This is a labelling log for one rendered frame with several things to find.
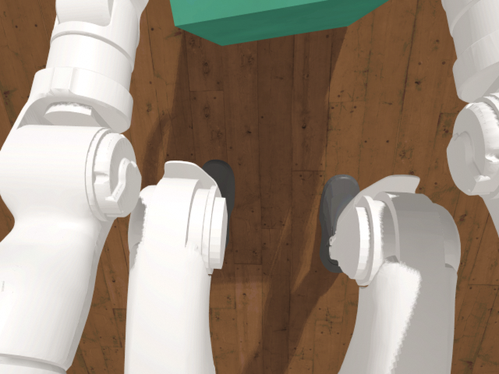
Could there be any robot left forearm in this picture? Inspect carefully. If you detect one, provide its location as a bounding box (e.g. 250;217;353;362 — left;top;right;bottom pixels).
0;0;149;201

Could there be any robot right forearm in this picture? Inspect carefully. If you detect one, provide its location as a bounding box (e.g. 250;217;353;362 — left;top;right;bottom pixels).
441;0;499;103

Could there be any carton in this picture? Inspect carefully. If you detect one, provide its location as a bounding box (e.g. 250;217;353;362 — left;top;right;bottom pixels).
170;0;389;46

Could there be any right robot upper arm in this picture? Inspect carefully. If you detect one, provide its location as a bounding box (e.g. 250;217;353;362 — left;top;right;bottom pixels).
447;93;499;237

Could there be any right robot thigh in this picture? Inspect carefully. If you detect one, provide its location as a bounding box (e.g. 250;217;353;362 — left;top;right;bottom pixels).
338;192;458;374

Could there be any left robot upper arm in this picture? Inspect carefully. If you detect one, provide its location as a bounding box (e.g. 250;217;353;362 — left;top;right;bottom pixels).
0;125;142;374

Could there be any right robot shin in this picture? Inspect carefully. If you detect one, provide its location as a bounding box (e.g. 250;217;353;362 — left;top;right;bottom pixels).
329;175;461;275

